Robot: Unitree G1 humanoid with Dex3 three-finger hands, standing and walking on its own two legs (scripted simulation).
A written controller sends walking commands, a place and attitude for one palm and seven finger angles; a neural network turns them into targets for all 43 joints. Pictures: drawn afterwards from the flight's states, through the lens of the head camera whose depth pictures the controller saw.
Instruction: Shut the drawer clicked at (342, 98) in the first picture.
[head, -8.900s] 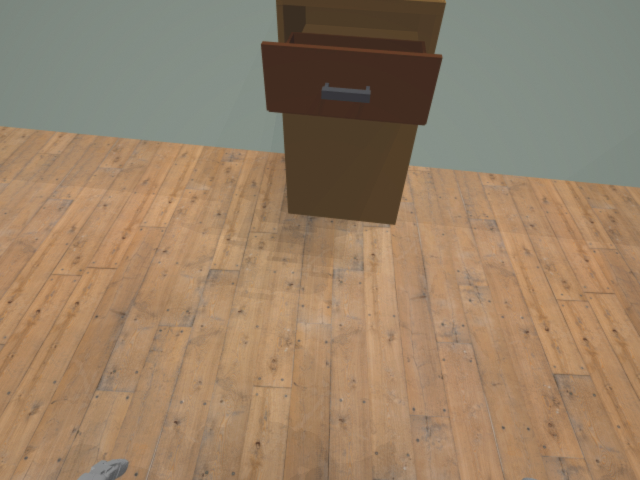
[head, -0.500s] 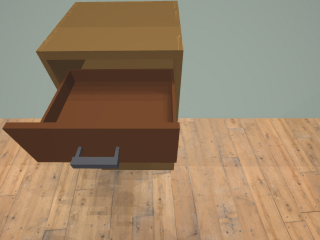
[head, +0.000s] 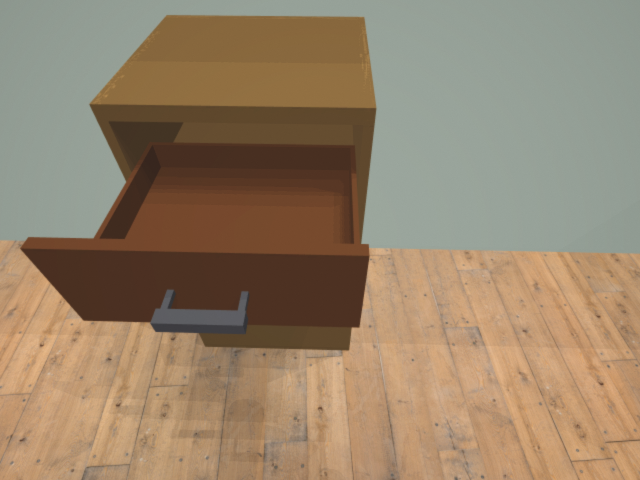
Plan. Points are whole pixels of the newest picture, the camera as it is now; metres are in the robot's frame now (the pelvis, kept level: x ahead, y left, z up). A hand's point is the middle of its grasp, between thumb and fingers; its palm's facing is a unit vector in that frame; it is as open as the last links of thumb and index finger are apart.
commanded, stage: look again from close up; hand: left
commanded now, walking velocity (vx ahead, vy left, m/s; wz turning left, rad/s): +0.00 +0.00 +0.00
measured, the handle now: (203, 308) +0.34 +0.18 +0.01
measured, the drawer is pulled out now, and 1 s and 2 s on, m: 0.30 0.29 0.29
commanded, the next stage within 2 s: raise the hand and make a fist in 0.24 s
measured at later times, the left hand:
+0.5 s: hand (168, 453) +0.17 +0.20 -0.05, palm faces +0.24 -0.95 -0.22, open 7.0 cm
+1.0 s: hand (204, 440) +0.17 +0.14 +0.01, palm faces -0.04 -1.00 -0.06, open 4.6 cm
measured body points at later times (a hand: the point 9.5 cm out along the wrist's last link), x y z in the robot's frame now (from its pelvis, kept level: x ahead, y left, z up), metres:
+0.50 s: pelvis +0.02 +0.00 +0.00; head +0.01 +0.00 +0.45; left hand +0.15 +0.25 -0.03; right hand +0.11 -0.24 -0.12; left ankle +0.03 +0.09 -0.73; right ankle -0.03 -0.11 -0.73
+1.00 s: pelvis -0.02 -0.04 -0.06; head +0.00 -0.06 +0.39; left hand +0.17 +0.20 +0.02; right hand +0.18 -0.26 -0.13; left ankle +0.03 +0.09 -0.73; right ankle -0.03 -0.12 -0.73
